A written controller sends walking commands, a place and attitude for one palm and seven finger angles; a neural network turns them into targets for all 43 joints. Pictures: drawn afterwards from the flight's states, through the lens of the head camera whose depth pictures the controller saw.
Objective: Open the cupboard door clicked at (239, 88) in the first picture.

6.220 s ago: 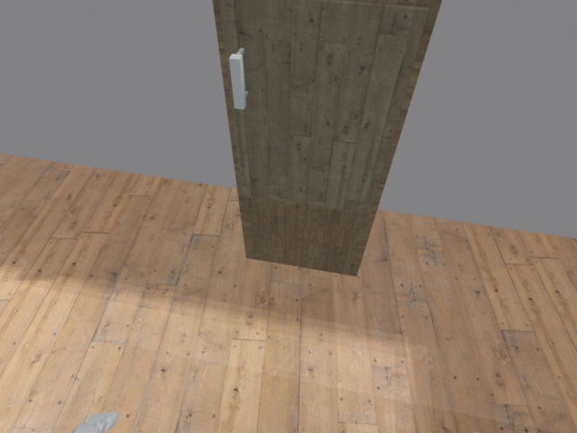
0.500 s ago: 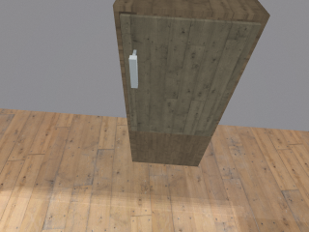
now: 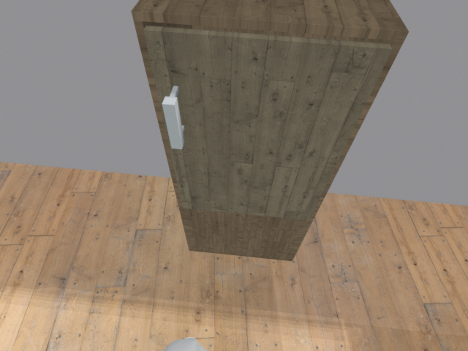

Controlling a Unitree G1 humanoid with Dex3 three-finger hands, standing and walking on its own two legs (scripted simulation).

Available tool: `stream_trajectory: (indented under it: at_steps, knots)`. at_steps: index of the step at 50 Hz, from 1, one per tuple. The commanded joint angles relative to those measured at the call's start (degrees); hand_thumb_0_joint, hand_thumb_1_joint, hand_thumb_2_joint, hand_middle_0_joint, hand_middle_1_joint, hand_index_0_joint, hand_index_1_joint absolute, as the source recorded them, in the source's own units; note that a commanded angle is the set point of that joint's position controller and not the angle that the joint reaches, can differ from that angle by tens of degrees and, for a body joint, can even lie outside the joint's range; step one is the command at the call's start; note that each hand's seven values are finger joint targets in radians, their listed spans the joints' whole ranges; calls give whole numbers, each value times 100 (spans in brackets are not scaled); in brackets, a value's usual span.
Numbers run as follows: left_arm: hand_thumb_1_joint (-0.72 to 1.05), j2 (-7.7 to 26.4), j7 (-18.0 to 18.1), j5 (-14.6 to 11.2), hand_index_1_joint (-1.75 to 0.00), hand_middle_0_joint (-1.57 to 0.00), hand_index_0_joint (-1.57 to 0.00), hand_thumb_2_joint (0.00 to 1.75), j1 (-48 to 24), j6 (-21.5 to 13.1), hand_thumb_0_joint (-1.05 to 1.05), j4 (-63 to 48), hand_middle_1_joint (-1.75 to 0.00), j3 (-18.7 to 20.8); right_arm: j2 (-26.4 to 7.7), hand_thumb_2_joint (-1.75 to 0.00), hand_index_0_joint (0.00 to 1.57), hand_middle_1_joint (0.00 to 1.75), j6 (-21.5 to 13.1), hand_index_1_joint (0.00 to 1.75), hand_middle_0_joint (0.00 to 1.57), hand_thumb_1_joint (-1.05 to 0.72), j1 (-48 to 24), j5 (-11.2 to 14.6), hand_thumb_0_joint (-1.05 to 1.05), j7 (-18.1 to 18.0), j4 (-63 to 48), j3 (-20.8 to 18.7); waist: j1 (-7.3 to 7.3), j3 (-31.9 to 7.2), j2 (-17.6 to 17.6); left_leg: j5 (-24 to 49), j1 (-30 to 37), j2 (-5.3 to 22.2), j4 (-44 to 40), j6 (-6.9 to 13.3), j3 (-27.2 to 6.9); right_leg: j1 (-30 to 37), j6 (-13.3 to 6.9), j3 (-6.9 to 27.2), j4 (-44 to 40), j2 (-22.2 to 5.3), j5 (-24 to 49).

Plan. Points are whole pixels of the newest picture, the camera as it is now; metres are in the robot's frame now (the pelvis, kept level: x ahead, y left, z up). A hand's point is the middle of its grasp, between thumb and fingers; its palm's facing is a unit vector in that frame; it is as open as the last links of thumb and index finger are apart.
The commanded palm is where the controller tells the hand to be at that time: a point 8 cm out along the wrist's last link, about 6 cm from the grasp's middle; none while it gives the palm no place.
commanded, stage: come to a stop and stand still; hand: left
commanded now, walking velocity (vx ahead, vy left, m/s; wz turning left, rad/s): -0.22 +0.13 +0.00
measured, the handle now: (176, 117) +0.54 +0.17 +0.07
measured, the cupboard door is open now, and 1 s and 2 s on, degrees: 0 0 0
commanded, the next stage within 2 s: look again from close up in 1.60 s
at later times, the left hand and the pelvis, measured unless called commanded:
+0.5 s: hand out of the picture +0.06 +0.16 -0.16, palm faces +0.06 -0.95 -0.31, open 7.4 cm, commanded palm none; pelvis -0.01 -0.04 -0.02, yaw +1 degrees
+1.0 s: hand out of the picture -0.06 +0.16 -0.18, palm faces +0.09 -0.97 -0.21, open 7.4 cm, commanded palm none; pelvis -0.07 -0.03 +0.00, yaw +3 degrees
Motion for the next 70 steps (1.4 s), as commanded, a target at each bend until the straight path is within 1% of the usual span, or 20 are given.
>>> stream_trajectory:
  at_steps: [1, 2, 4, 6, 9, 13, 17, 18, 19, 20, 21, 22, 24, 27, 31, 33, 35, 37, 47, 70]
  knots:
    - [90, 860, 95, -90, -30, -20, -20, 90, 304, -75, 0, -180, -30, 94, -94, -90, 20, 30, -144, 30, 20, -90, 487, 41, 0, -59, -80, 116, -195, -538, -382, 1399, 1256, -275, -1726, -54, 70, 296, -228, 632, 430, -1101, 5389]
    - [90, 872, 117, -104, -30, -20, -20, 90, 325, -46, 0, -218, -30, 111, -320, -90, 20, 30, -159, 30, 20, -90, 671, 33, 0, -100, -82, 53, -252, -750, -227, 2961, 1853, -15, -1859, 52, -91, 73, -18, 645, 783, -1010, 5013]
    - [90, 655, 203, -135, -30, -20, -20, 90, 431, 46, 0, -376, -30, 84, -823, -90, 20, 30, -138, 30, 20, -90, 927, 76, 0, -179, -163, -74, -287, -1093, 521, 6817, 3120, 1264, -1284, 822, -1071, -1116, 403, 370, 1242, -636, 2157]
    - [90, 614, 241, -111, -30, -20, -20, 90, 441, 170, 0, -455, -30, 111, -852, -90, 20, 30, -51, 30, 20, -90, 719, 81, 0, -223, -161, -78, -175, -730, 1542, 7979, 2881, 1767, -1855, 1357, -1438, -1499, 485, 487, 2250, -378, -1491]
    - [90, 641, 199, -65, -30, -20, -20, 90, 16, 307, 0, -610, -30, 210, -784, -90, 20, 30, 54, 30, 20, -90, 225, -10, 0, -235, -346, -142, -129, -170, 1016, 6582, 2061, 1604, -2155, 1383, -1257, -1615, 416, 561, 2798, -481, -1580]
    - [90, 488, 152, -68, -30, -20, -20, 90, 98, 412, 0, -749, -30, 285, -972, -90, 20, 30, 134, 30, 20, -90, -146, -77, 0, -156, -621, -282, 17, -780, 617, 4778, 1457, 1496, -2249, 1226, -1100, -1117, 426, 427, 2826, -381, -837]
    - [90, 520, 109, -10, -30, -20, -20, 90, 281, 337, 0, -836, -30, 315, -838, -90, 20, 30, 199, 30, 20, -90, -335, -76, 0, -59, -754, -319, 221, -815, 291, 1907, 505, 918, -1769, 673, -811, -139, 460, 279, 1065, -395, 602]
    - [90, 800, 125, 31, -30, -20, -20, 90, 207, 288, 0, -920, -30, 351, -578, -90, 20, 30, 235, 30, 20, -90, -293, -48, 0, -26, -794, -303, 217, -583, -573, 530, 238, 367, -1163, 327, -552, -320, 331, 1035, 212, -887, 756]
    - [90, 1692, 132, 73, -30, -20, -20, 90, -66, 183, 0, -1243, -30, 128, -928, -90, 20, 30, 56, 30, 20, -90, -321, -86, 0, -7, -1265, -171, 5, 19, -1540, 262, 369, 33, -1405, 29, -619, -440, 299, 960, 87, -902, 1541]
    - [90, 1554, 119, 35, -30, -20, -20, 90, -200, 247, 0, -1572, -30, 343, -768, -90, 20, 30, 70, 30, 20, -90, -28, -129, 0, 52, -1356, -267, 47, -936, -2092, -300, 349, -345, -372, -55, -290, -589, -8, 1927, -42, -1642, 958]
    - [90, 1456, 154, 54, -30, -20, -20, 90, -573, 254, 0, -1713, -30, 357, -526, -90, 20, 30, 149, 30, 20, -90, -204, -139, 0, 57, -1326, -313, -50, -811, -1440, -529, 140, -338, 363, -42, -429, -560, -282, 1907, -12, -1740, 1742]
    - [90, 1470, 211, 11, -30, -20, -20, 90, -628, 184, 0, -1735, -30, 365, -508, -90, 20, 30, 178, 30, 20, -90, -311, -137, 0, 37, -1313, -277, -5, -826, -1437, -657, -164, -281, 774, -2, -588, -283, -327, 2062, 104, -1886, 2951]
    - [90, 1396, 244, -1, -30, -20, -20, 90, -670, 133, 0, -1830, -30, 350, -368, -90, 20, 30, 250, 30, 20, -90, -79, -94, 0, 50, -1286, -280, -174, -451, -832, -481, -336, -163, 1285, 4, -612, -371, -353, 1842, 200, -1853, 3343]
    - [90, 1527, 225, 42, -30, -20, -20, 90, -830, 183, 0, -1892, -30, 350, -354, -90, 20, 30, 264, 30, 20, -90, 30, -38, 0, 69, -1259, -282, -217, 54, -475, -500, 75, -159, 661, -63, -372, -906, -622, 1446, 39, -1709, 2630]
    - [90, 1571, 181, -19, -30, -20, -20, 90, -811, 242, 0, -1817, -30, 326, -398, -90, 20, 30, 189, 30, 20, -90, 407, -35, 0, 60, -1088, -248, -242, 64, -482, 110, 1040, -229, -987, -8, -148, -1214, -390, 1326, -156, -1435, 941]
    - [90, 1471, 138, -87, -30, -20, -20, 90, -869, 249, 0, -1781, -30, 278, -704, -90, 20, 30, 93, 30, 20, -90, 598, -43, 0, 41, -974, -251, -278, 27, 92, 630, 1502, 61, -1788, 174, -644, -1514, -93, 1158, -89, -1083, -61]
    - [90, 1328, 89, -103, -30, -20, -20, 90, -767, 212, 0, -1727, -30, 269, -1087, -90, 20, 30, 25, 30, 20, -90, 305, -100, 0, 22, -1013, -263, -32, -17, 615, 887, 1034, 633, -2173, 460, -1207, -1000, 196, 748, 4, -693, 232]
    - [90, 1296, 93, -85, -30, -20, -20, 90, -729, 244, 0, -1532, -30, 229, -856, -90, 20, 30, 54, 30, 20, -90, 176, -99, 0, 26, -913, -176, -13, -28, 966, 156, 506, 452, -2444, 352, -1170, -446, 222, 679, 48, -696, 103]
    - [90, 1129, 69, -45, -30, -20, -20, 90, -451, 222, 0, -1095, -30, 213, -730, -90, 20, 30, 105, 30, 20, -90, 804, -107, 0, 22, -526, -139, -172, 281, -68, -786, 447, 231, -2601, 245, -1016, -974, 195, 932, -625, -834, -984]
    - [90, 674, 123, 9, -30, -20, -20, 90, 406, 198, 0, -424, -30, 111, -592, -90, 20, 30, 73, 30, 20, -90, 867, -26, 0, -17, -59, -130, -96, 391, 273, -1336, 223, 420, -3302, 281, -1415, -695, 283, 687, -111, -654, -169]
